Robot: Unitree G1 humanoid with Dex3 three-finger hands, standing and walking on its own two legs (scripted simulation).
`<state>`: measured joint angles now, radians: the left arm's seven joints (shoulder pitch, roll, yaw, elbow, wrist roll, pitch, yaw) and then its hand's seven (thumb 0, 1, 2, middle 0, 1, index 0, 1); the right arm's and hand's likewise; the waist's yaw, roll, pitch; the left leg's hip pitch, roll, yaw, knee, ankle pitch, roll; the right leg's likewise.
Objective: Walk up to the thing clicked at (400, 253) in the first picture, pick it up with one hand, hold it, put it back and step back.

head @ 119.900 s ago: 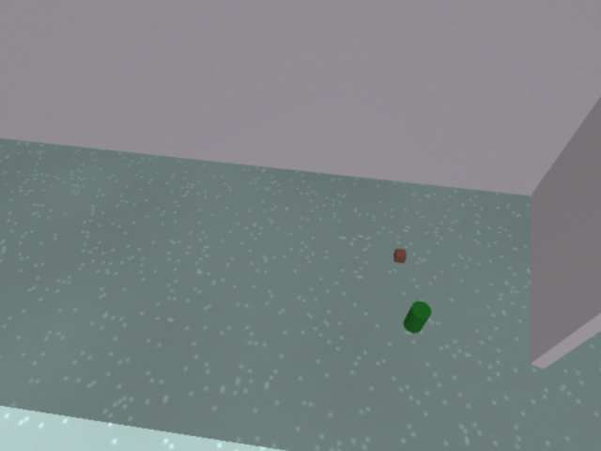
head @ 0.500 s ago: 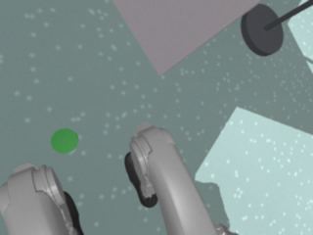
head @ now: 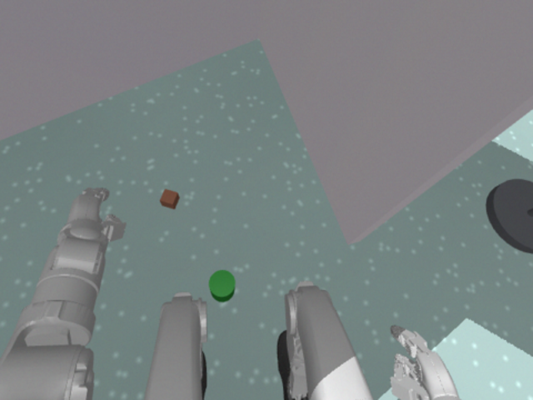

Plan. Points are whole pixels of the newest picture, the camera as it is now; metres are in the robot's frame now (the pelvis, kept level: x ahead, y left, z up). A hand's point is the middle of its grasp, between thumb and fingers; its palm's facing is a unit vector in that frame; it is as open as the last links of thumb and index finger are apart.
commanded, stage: approach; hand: left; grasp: from above
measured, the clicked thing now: (169, 199) +0.62 +0.21 -0.51
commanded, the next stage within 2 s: go down in 0.04 s
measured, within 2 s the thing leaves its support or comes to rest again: neither
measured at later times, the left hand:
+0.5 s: hand (68, 281) +0.27 +0.20 +0.07, palm faces +0.09 -0.97 -0.22, open 7.4 cm
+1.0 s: hand (17, 345) +0.22 +0.20 +0.14, palm faces +0.12 -0.97 -0.20, open 7.4 cm
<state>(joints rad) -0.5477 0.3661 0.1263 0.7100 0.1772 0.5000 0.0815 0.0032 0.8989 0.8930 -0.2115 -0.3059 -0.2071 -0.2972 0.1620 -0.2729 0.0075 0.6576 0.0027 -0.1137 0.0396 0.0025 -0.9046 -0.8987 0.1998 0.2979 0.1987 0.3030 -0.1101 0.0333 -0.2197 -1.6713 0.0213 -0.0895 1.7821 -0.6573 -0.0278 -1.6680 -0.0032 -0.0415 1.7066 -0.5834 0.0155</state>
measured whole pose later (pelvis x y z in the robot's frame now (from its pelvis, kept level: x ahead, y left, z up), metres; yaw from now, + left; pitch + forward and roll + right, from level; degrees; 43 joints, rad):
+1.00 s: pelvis +0.07 +0.01 +0.19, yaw +4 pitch +9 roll -3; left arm 0.50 0.23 0.02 -0.12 -0.05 0.45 0.02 0.01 0.91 0.89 -0.20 -0.30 -0.20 -0.30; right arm 0.26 -0.22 0.03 0.51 0.00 -0.22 -0.18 0.01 -0.90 -0.90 0.20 0.30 0.20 0.30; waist -0.03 0.04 -0.15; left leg -0.66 0.02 -0.07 1.00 -0.50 -0.01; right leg -0.64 -0.01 -0.06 0.91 -0.44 0.02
